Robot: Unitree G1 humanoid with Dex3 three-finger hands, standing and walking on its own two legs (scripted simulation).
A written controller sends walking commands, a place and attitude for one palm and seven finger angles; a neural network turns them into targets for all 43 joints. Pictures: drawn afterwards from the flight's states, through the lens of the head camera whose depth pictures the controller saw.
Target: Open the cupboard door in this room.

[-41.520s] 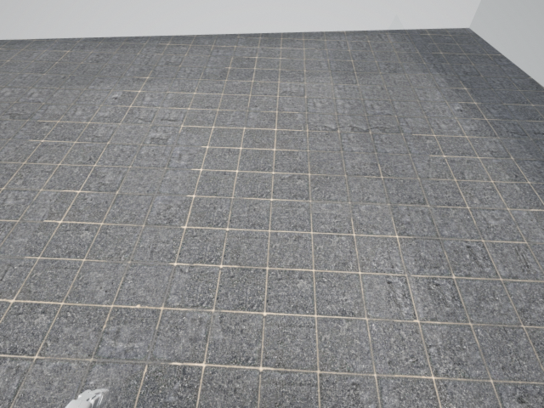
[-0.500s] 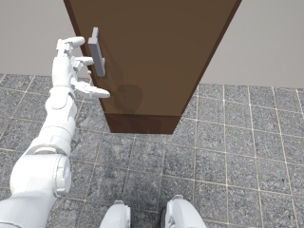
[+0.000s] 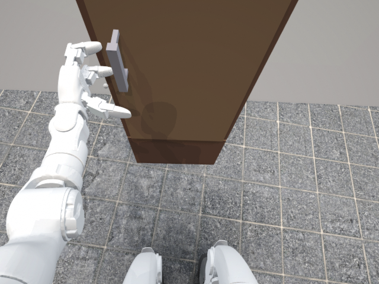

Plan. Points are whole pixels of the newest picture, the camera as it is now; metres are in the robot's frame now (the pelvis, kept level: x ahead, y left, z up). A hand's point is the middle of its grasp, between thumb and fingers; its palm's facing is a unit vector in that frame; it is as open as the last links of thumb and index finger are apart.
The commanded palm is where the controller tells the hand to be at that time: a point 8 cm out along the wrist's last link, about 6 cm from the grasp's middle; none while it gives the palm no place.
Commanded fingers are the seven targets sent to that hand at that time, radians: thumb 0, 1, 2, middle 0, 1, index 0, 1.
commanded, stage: move the hooked fingers beside the handle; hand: left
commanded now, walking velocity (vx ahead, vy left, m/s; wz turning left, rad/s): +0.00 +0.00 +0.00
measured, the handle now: (119, 63) +0.56 +0.13 +0.06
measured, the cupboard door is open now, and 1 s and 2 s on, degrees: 0 0 0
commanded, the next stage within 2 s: none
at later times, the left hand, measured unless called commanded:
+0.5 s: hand (102, 84) +0.50 +0.17 +0.05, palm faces +0.00 -1.00 -0.03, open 14.8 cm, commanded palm +0.49 +0.19 +0.06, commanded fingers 0.00 -0.50 0.30 -0.30 -1.20 -0.30 -1.20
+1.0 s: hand (96, 81) +0.51 +0.18 +0.05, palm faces -0.03 -1.00 -0.03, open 14.2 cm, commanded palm +0.49 +0.22 +0.06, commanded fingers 0.00 -0.50 0.30 -0.30 -1.20 -0.30 -1.20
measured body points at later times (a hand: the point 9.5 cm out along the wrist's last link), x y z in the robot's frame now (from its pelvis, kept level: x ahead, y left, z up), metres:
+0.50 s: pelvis +0.01 +0.00 +0.00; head +0.15 +0.01 +0.43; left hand +0.50 +0.22 +0.06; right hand +0.02 -0.26 -0.12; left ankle -0.01 +0.09 -0.66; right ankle +0.03 -0.12 -0.66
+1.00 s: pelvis +0.01 +0.00 +0.00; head +0.16 +0.01 +0.43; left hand +0.51 +0.23 +0.06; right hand +0.02 -0.27 -0.11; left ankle -0.01 +0.09 -0.66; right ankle +0.03 -0.12 -0.66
